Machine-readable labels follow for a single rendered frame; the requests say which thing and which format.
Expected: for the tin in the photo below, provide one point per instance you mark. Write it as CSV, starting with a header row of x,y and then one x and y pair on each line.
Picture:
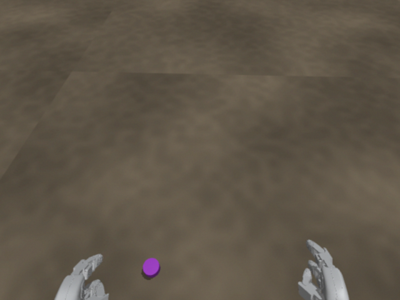
x,y
151,267

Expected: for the right robot hand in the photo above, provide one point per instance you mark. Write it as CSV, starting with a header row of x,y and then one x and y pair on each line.
x,y
329,278

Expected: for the left robot hand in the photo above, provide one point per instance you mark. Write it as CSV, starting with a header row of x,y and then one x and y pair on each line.
x,y
73,286

